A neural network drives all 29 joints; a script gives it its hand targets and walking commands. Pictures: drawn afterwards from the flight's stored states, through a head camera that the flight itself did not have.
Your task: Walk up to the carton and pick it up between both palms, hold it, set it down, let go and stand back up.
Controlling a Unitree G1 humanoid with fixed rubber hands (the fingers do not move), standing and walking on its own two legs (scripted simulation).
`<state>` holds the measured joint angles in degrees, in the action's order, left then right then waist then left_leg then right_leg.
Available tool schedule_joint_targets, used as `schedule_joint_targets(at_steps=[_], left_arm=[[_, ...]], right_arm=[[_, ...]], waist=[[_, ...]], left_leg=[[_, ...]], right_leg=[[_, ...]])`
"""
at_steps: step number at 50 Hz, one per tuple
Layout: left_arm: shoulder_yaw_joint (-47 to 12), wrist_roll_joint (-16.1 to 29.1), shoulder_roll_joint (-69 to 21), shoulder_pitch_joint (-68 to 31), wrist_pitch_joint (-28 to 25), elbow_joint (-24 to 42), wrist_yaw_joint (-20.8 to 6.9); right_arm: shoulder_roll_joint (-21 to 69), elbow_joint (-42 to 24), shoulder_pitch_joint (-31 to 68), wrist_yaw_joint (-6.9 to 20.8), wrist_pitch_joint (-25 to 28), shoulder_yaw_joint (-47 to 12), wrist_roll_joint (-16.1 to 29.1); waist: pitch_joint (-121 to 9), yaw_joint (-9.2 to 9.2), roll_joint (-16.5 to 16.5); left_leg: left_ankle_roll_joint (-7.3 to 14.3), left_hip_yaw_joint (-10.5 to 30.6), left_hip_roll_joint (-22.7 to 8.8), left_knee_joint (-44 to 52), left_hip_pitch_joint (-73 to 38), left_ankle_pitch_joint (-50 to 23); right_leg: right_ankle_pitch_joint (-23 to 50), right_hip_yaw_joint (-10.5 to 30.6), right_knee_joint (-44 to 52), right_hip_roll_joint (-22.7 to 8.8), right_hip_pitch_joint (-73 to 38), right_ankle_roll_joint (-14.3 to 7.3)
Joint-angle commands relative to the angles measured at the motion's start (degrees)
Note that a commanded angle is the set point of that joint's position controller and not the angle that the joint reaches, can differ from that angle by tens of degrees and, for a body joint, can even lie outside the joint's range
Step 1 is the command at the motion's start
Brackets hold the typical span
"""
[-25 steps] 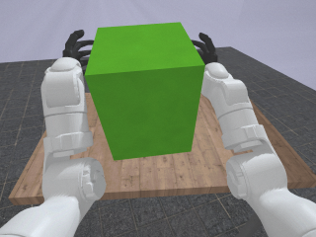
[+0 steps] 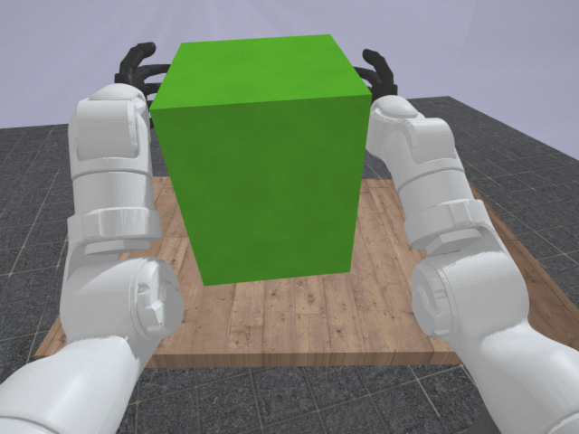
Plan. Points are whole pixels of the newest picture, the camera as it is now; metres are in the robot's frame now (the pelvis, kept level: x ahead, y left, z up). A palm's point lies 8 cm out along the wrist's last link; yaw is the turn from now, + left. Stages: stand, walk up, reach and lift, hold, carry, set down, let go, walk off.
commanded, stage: hold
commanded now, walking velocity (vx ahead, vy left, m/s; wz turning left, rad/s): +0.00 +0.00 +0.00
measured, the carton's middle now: (267, 159) +0.38 +0.01 +0.26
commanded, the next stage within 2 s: none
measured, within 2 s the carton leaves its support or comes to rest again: neither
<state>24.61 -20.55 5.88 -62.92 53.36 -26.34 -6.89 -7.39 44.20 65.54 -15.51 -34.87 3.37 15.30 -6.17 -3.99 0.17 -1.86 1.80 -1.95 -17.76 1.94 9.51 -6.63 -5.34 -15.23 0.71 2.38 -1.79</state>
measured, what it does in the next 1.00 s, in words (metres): stands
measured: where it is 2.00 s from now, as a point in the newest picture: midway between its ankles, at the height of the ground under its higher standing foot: outside the picture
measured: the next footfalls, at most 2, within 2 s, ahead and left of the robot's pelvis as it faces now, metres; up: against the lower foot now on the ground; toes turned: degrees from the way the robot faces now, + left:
none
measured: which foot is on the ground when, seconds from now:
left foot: down 0.00-1.00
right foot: down 0.00-1.00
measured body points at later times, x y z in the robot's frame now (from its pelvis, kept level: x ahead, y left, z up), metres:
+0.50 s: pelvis +0.00 +0.01 +0.00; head -0.11 +0.02 +0.44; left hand +0.37 +0.15 +0.34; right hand +0.37 -0.14 +0.35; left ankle +0.01 +0.14 -0.75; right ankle +0.03 -0.10 -0.75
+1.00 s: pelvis +0.01 +0.01 +0.00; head -0.09 +0.02 +0.44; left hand +0.38 +0.16 +0.35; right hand +0.37 -0.14 +0.34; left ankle +0.01 +0.14 -0.75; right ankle +0.03 -0.10 -0.75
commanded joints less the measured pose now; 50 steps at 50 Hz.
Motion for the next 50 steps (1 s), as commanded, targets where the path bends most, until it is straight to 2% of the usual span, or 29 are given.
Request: schedule_joint_targets(at_steps=[1, 4, 9, 13, 18, 21, 23, 24, 25, 28, 29, 32, 34, 37, 39, 40, 42, 45, 48, 50], left_arm=[[-16.8, 11.6, -25.5, -35.4, -3.7, 7.6, -9.9], [-17.7, 12.2, -25.8, -33.8, -2.6, 8.9, -10.1], [-20.7, 12.3, -27.2, -32.7, -1.2, 13.5, -10.3], [-20.2, 11.4, -27.4, -31.2, 0.0, 13.4, -10.2], [-17.2, 9.5, -26.7, -32.7, -0.3, 9.7, -9.8], [-16.0, 9.8, -26.2, -35.2, -1.4, 6.2, -9.3], [-14.6, 9.6, -25.0, -37.3, -2.3, 3.7, -8.8], [-14.3, 10.0, -25.1, -37.8, -2.7, 1.8, -8.8], [-13.6, 10.2, -24.7, -38.5, -3.1, 0.5, -8.6], [-12.9, 10.8, -24.5, -39.1, -4.1, -2.8, -8.5], [-13.1, 11.0, -24.5, -39.4, -4.3, -3.6, -8.6], [-13.1, 12.0, -24.2, -38.0, -4.3, -3.8, -9.4], [-13.9, 12.8, -24.1, -38.3, -4.3, -2.6, -9.7], [-16.2, 13.9, -24.9, -36.4, -3.6, 0.9, -10.3], [-18.2, 14.5, -26.1, -36.0, -3.1, 4.8, -10.3], [-19.5, 14.8, -27.1, -34.6, -2.6, 5.5, -10.3], [-20.4, 14.6, -28.1, -34.0, -1.6, 7.4, -10.2], [-23.2, 14.6, -30.4, -33.0, -0.6, 10.4, -10.3], [-23.4, 13.9, -31.0, -31.6, 0.1, 13.0, -9.9], [-21.1, 12.1, -29.8, -31.2, 0.7, 11.4, -9.6]], right_arm=[[31.2, -16.6, 40.6, 6.6, 0.2, -11.6, 10.4], [29.9, -19.7, 40.5, 5.4, -0.8, -13.1, 12.5], [28.2, -22.4, 39.5, 4.7, -2.0, -14.3, 14.8], [27.4, -22.0, 38.8, 5.6, -2.8, -14.1, 15.3], [27.7, -17.2, 41.7, 8.2, -2.7, -12.4, 13.7], [28.2, -13.0, 43.9, 10.0, -2.1, -10.1, 11.4], [28.8, -10.7, 45.2, 11.0, -1.4, -8.4, 10.3], [29.0, -9.3, 45.8, 11.3, -1.2, -7.6, 9.4], [29.8, -8.8, 46.1, 11.6, -0.9, -7.3, 9.1], [31.4, -8.1, 46.5, 11.4, -0.5, -6.6, 7.9], [31.4, -7.3, 46.1, 11.0, -0.5, -6.3, 7.8], [31.8, -10.4, 46.5, 9.2, -0.9, -7.4, 9.1], [31.7, -13.3, 46.6, 7.6, -1.3, -8.3, 10.3], [31.0, -19.4, 45.9, 5.0, -2.2, -11.0, 13.2], [30.2, -22.7, 45.1, 3.7, -2.5, -12.2, 14.6], [29.4, -23.4, 44.3, 3.2, -2.9, -12.9, 15.2], [28.2, -24.3, 43.6, 2.6, -3.7, -13.2, 16.0], [27.5, -25.9, 42.5, 2.8, -4.4, -14.3, 17.5], [27.0, -26.6, 41.9, 3.7, -5.0, -14.4, 18.2], [26.5, -24.0, 41.8, 4.9, -5.6, -14.2, 18.1]], waist=[[-20.1, -1.65, -0.1], [-19.7, -2.35, 0.2], [-17.9, -3.53, -2.5], [-15.2, -2.69, -3.5], [-11.4, -0.01, -4.5], [-10.4, 0.71, -4.7], [-9.7, 1.69, -4.1], [-9.7, 1.67, -3.6], [-10.4, 2.50, -2.8], [-12.8, 2.57, -0.6], [-13.5, 1.88, -0.3], [-17.4, 1.48, 2.0], [-20.5, 0.24, 3.0], [-23.8, -1.64, 1.9], [-25.4, -2.75, 0.7], [-24.3, -3.38, -0.7], [-21.4, -3.85, -1.3], [-19.6, -4.85, -3.6], [-18.0, -4.52, -4.9], [-14.6, -2.87, -5.5]], left_leg=[[-0.1, -3.4, 6.5, 1.5, 6.9, -12.9], [-0.6, -3.3, 6.5, 0.8, 5.4, -15.5], [-2.1, -3.1, 5.7, 0.7, 4.5, -17.3], [-2.3, -3.0, 4.8, 2.0, 5.7, -15.4], [-0.6, -3.3, 3.1, 6.0, 12.4, -3.6], [1.1, -3.4, 2.3, 8.4, 16.7, 4.8], [2.1, -3.3, 2.4, 9.3, 20.1, 9.5], [2.5, -3.2, 2.4, 9.4, 20.9, 10.8], [2.7, -3.4, 2.7, 9.4, 21.2, 10.9], [2.5, -3.1, 3.5, 7.5, 20.0, 7.9], [2.2, -3.3, 4.0, 6.5, 18.9, 5.6], [1.2, -3.0, 5.5, 3.2, 13.8, -2.8], [1.1, -2.5, 6.0, 1.6, 11.3, -7.3], [0.1, -2.1, 6.6, -0.2, 7.5, -14.0], [-0.8, -1.9, 6.7, -0.6, 6.3, -17.3], [-1.4, -2.0, 6.5, -0.8, 5.0, -18.8], [-2.0, -1.8, 5.9, -0.7, 4.8, -19.2], [-2.9, -1.5, 5.2, -0.4, 3.8, -19.7], [-3.3, -1.5, 4.6, 0.0, 4.1, -19.3], [-3.1, -1.8, 3.9, 1.7, 6.4, -15.7]], right_leg=[[13.1, 3.7, -1.0, 3.4, -20.9, 4.0], [15.8, 3.7, -1.2, 3.8, -21.4, 4.3], [16.3, 3.3, -0.9, 4.4, -21.1, 3.9], [12.9, 2.9, -0.7, 4.9, -20.7, 3.4], [4.5, 2.9, -1.0, 5.1, -20.0, 3.0], [-1.4, 3.0, -1.8, 5.1, -19.1, 2.7], [-4.1, 3.8, -1.9, 4.5, -18.7, 2.7], [-4.9, 3.9, -2.3, 4.4, -18.7, 2.8], [-4.9, 4.4, -2.2, 4.0, -18.4, 2.8], [-4.7, 5.5, -1.7, 3.3, -17.1, 3.0], [-3.5, 5.6, -1.4, 2.9, -16.6, 3.0], [1.7, 6.0, -0.8, 2.2, -16.1, 3.3], [6.8, 5.9, -0.9, 2.5, -16.6, 3.7], [18.5, 6.2, -1.9, 2.6, -20.1, 4.5], [22.1, 5.9, -2.0, 3.2, -22.0, 4.4], [22.4, 5.6, -1.7, 3.2, -21.6, 4.3], [20.5, 4.9, -0.9, 4.0, -20.4, 4.1], [18.8, 4.7, -0.4, 4.4, -20.0, 3.3], [17.8, 4.3, -0.5, 4.7, -19.8, 3.0], [13.8, 4.1, -0.3, 4.9, -19.2, 3.0]])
